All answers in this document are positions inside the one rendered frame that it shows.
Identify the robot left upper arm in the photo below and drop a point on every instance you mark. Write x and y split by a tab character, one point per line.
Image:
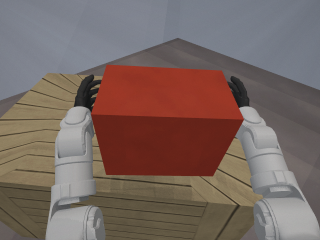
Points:
78	223

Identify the right robot forearm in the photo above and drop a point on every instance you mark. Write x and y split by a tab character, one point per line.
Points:
270	176

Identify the pedestal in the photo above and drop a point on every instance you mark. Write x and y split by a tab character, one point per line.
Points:
134	207

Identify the robot left hand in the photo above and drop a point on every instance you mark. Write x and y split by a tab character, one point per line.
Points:
84	93

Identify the carton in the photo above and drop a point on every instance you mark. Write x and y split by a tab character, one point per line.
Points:
159	121

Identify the robot right upper arm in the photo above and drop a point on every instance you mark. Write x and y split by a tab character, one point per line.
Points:
287	218

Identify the left robot forearm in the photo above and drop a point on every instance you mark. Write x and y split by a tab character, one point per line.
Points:
73	161

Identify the robot right hand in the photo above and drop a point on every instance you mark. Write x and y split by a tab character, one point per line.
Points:
239	92

